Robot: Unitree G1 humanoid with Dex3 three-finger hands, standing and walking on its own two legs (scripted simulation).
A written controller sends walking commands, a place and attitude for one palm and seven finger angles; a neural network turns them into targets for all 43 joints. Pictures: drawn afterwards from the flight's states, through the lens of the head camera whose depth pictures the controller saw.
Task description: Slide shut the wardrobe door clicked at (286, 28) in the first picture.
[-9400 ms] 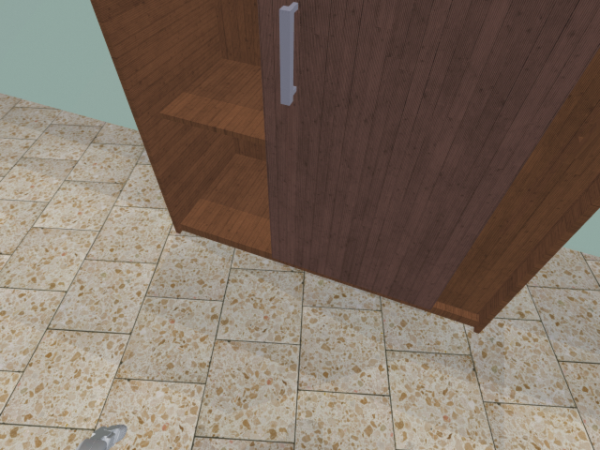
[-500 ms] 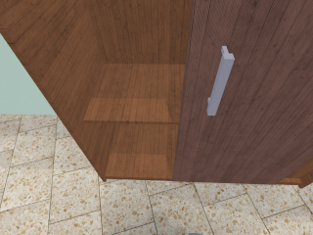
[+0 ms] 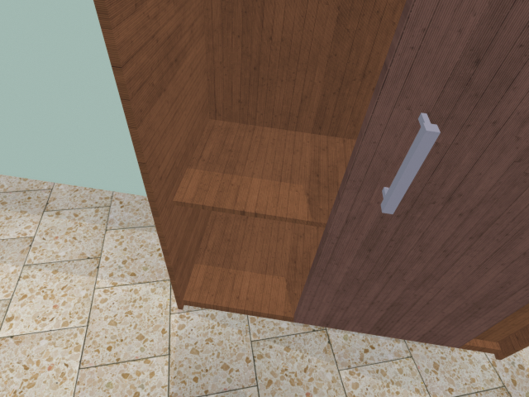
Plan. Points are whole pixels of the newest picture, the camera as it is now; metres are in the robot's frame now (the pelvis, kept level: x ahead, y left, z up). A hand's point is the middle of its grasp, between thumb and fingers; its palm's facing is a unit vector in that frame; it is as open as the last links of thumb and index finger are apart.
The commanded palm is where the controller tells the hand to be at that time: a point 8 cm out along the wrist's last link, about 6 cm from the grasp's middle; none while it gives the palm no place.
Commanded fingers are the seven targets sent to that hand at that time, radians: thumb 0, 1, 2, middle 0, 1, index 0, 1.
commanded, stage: come to a stop and stand still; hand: right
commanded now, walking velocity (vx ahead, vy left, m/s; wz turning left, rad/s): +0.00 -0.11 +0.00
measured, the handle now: (404, 166) +0.50 -0.22 +0.11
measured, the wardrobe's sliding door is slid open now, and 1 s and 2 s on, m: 0.44 0.44 0.44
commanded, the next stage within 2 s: look again from close up in 1.66 s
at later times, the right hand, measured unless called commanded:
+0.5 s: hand out of the picture +0.00 -0.24 -0.19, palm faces +0.04 +0.97 -0.23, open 7.4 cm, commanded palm none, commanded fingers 0.00 -0.90 -0.90 0.20 0.30 0.20 0.30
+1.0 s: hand out of the picture -0.02 -0.19 -0.18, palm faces +0.03 +0.98 -0.19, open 7.4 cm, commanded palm none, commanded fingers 0.00 -0.90 -0.90 0.20 0.30 0.20 0.30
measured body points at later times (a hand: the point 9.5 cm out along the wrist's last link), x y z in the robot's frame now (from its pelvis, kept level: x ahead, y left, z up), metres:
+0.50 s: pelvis -0.01 -0.06 -0.02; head +0.00 -0.05 +0.43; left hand +0.03 +0.18 -0.17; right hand +0.00 -0.29 -0.17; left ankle -0.04 +0.11 -0.74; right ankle -0.02 -0.13 -0.75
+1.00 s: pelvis -0.01 -0.02 -0.01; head +0.02 -0.02 +0.44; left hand +0.00 +0.20 -0.17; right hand -0.02 -0.24 -0.17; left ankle -0.04 +0.11 -0.74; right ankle -0.02 -0.13 -0.74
